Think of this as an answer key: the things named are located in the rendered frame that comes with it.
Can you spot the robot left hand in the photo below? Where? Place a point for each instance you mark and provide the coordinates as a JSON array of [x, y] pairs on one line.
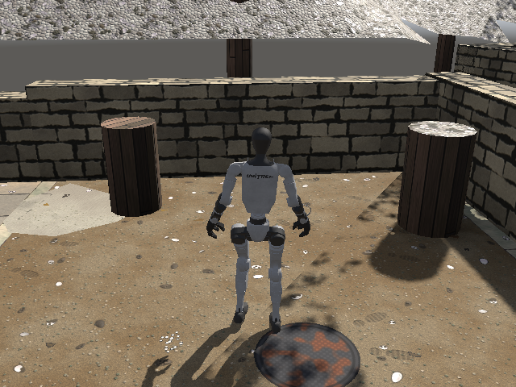
[[210, 226]]

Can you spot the robot left forearm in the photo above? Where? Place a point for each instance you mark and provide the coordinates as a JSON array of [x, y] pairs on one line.
[[218, 211]]

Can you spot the right robot upper arm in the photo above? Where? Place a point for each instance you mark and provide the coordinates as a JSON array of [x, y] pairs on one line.
[[290, 186]]

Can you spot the robot right forearm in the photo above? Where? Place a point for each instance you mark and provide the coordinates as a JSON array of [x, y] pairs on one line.
[[300, 212]]

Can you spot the left robot upper arm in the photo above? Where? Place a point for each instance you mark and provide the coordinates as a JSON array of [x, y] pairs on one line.
[[229, 182]]

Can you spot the left robot shin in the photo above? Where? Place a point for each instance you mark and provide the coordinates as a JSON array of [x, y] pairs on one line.
[[241, 284]]

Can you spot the robot right hand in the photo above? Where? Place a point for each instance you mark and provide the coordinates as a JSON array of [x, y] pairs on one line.
[[306, 227]]

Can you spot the robot right foot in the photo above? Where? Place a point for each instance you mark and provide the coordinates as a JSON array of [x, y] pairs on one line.
[[276, 326]]

